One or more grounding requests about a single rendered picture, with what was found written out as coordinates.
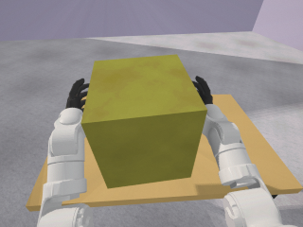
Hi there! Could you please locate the right robot hand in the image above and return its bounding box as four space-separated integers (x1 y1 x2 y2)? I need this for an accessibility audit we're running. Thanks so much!
192 76 213 105

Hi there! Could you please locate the left robot hand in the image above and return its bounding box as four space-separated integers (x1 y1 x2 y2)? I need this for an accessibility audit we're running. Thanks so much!
65 78 90 112

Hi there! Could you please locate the left robot forearm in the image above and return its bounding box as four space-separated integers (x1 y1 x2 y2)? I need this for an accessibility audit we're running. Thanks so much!
37 108 87 227

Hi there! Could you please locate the right robot forearm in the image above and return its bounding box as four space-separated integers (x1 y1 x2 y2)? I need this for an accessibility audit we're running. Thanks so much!
202 104 282 223

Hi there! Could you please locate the table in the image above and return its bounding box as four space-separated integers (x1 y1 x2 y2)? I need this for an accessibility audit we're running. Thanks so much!
26 94 303 212

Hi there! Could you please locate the robot left upper arm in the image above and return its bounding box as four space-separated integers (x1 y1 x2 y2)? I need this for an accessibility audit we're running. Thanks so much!
38 203 94 227

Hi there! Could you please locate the robot right upper arm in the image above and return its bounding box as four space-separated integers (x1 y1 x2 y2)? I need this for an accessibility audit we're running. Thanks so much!
223 187 298 227

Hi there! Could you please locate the carton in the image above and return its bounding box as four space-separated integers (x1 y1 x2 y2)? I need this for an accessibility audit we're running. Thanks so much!
80 54 207 189

